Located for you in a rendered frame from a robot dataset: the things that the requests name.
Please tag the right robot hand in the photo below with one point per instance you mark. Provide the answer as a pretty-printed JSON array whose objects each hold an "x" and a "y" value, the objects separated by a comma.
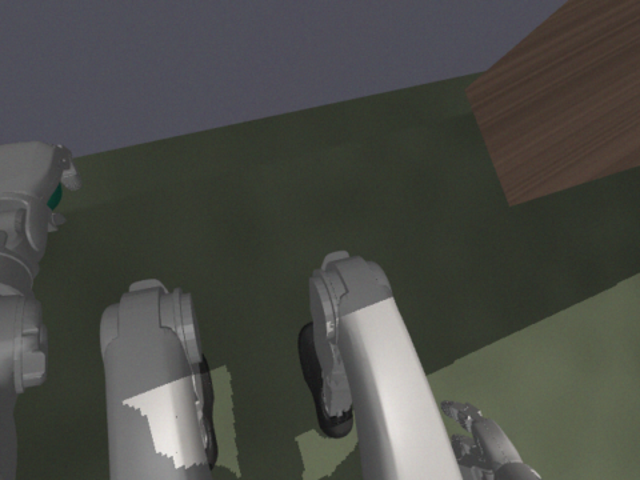
[{"x": 479, "y": 457}]

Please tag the left robot foot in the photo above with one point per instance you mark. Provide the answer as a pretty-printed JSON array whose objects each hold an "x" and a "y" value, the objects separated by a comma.
[{"x": 208, "y": 396}]

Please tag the ball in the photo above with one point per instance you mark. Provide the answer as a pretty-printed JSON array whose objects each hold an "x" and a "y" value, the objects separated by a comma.
[{"x": 55, "y": 198}]

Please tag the right robot foot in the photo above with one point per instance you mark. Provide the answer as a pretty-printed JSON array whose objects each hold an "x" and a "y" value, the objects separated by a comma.
[{"x": 334, "y": 427}]

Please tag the right robot arm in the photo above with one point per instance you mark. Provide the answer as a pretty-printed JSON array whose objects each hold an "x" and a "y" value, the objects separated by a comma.
[{"x": 516, "y": 471}]

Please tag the left robot arm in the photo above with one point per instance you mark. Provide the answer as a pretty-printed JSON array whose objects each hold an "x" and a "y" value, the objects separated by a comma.
[{"x": 23, "y": 336}]

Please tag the left robot hand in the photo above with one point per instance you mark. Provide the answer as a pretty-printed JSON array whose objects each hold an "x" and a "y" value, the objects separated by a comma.
[{"x": 35, "y": 168}]

